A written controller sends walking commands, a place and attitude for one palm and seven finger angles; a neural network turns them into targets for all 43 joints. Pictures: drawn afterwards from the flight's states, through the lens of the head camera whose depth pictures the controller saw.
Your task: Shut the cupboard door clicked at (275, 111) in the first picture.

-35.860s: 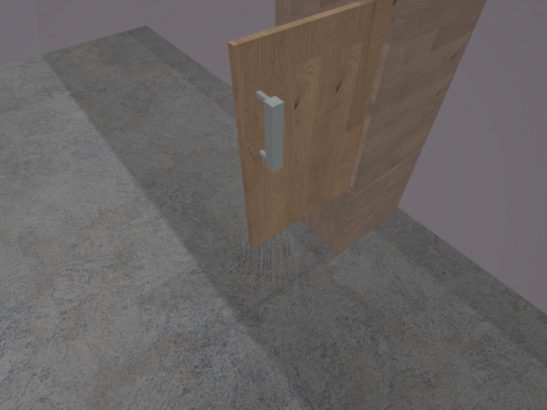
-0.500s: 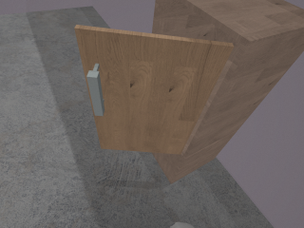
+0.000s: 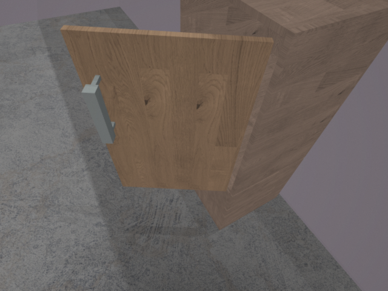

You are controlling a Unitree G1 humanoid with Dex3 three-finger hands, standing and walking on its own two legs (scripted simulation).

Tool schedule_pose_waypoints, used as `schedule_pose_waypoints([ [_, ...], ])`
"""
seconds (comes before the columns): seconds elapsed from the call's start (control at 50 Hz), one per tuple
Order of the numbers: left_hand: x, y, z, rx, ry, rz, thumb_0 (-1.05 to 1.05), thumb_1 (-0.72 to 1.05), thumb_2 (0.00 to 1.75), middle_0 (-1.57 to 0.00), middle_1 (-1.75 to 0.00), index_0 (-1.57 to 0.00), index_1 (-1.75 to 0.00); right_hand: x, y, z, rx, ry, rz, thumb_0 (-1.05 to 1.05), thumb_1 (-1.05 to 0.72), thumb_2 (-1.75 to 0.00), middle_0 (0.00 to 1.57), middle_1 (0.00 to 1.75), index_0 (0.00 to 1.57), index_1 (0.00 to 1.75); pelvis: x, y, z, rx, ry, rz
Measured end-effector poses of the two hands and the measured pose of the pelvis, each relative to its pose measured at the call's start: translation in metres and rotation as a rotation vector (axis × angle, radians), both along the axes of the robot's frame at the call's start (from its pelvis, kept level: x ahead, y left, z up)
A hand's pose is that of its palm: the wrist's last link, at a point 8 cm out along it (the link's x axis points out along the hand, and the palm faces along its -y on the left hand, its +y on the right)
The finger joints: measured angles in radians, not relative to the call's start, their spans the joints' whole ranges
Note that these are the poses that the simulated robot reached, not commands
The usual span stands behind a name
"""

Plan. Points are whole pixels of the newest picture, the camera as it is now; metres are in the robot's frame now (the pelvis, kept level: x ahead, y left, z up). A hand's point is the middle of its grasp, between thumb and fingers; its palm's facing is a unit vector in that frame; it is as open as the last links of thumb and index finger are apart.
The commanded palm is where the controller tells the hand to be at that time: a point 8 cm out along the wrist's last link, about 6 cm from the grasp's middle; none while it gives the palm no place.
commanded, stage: come to a stop and stand still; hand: left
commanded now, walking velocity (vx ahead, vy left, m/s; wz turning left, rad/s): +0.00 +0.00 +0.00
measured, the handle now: (103, 110) +0.47 +0.25 +0.08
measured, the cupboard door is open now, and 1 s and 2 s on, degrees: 59 59 59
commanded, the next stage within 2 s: look again from close up in 1.60 s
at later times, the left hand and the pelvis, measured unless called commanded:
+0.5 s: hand out of the picture -0.01 +0.17 -0.15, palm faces -0.01 -0.96 -0.26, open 7.4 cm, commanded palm none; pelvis -0.03 -0.02 +0.01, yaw -1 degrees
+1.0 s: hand out of the picture +0.00 +0.13 -0.16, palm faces +0.02 -0.97 -0.22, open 7.3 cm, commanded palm none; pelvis +0.00 -0.04 +0.01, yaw +0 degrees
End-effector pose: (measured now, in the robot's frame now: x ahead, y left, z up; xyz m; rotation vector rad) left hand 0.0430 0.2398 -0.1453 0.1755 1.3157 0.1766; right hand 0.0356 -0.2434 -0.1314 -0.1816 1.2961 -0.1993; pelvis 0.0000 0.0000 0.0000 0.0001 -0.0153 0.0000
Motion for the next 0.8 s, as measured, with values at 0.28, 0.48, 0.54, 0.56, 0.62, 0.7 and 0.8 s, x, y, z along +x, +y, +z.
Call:
schedule_pose_waypoints([
  [0.28, -0.034, 0.000, 0.033, 0.086, -0.054, -0.050, 0.00, 0.91, 0.90, -0.20, -0.30, -0.20, -0.30, 0.015, 0.014, -0.013, 0.123, -0.206, 0.028, -0.01, -0.93, -0.90, 0.20, 0.30, 0.20, 0.30, -0.027, -0.005, 0.002, 0.024, -0.041, -0.023],
  [0.48, -0.057, -0.023, 0.032, 0.043, 0.003, -0.044, 0.00, 0.90, 0.90, -0.20, -0.30, -0.21, -0.30, -0.067, -0.005, -0.018, 0.105, 0.018, -0.004, 0.00, -0.92, -0.90, 0.20, 0.30, 0.19, 0.30, -0.032, -0.017, 0.007, 0.029, -0.009, -0.014],
  [0.54, -0.061, -0.030, 0.029, 0.027, 0.030, -0.038, 0.00, 0.90, 0.90, -0.20, -0.30, -0.21, -0.30, -0.092, -0.005, -0.017, 0.109, 0.099, -0.019, 0.00, -0.91, -0.90, 0.20, 0.30, 0.19, 0.30, -0.031, -0.020, 0.008, 0.028, -0.003, -0.011],
  [0.56, -0.062, -0.033, 0.029, 0.022, 0.039, -0.037, 0.00, 0.90, 0.90, -0.20, -0.30, -0.21, -0.30, -0.099, -0.005, -0.017, 0.112, 0.122, -0.023, 0.00, -0.91, -0.90, 0.20, 0.30, 0.19, 0.30, -0.030, -0.022, 0.009, 0.028, -0.002, -0.010],
  [0.62, -0.063, -0.041, 0.027, 0.008, 0.060, -0.031, 0.00, 0.91, 0.90, -0.20, -0.30, -0.21, -0.30, -0.113, -0.002, -0.015, 0.122, 0.177, -0.034, 0.00, -0.91, -0.90, 0.20, 0.30, 0.19, 0.30, -0.027, -0.026, 0.010, 0.027, 0.000, -0.007],
  [0.7, -0.063, -0.049, 0.024, -0.001, 0.081, -0.025, 0.00, 0.91, 0.90, -0.20, -0.30, -0.21, -0.30, -0.118, 0.003, -0.013, 0.137, 0.211, -0.042, 0.00, -0.91, -0.90, 0.20, 0.30, 0.19, 0.30, -0.022, -0.031, 0.011, 0.025, -0.002, -0.005],
  [0.8, -0.059, -0.056, 0.023, -0.006, 0.089, -0.019, 0.01, 0.92, 0.90, -0.20, -0.30, -0.21, -0.30, -0.104, 0.006, -0.013, 0.151, 0.196, -0.040, 0.00, -0.91, -0.90, 0.20, 0.30, 0.19, 0.30, -0.017, -0.037, 0.012, 0.022, -0.006, -0.004],
])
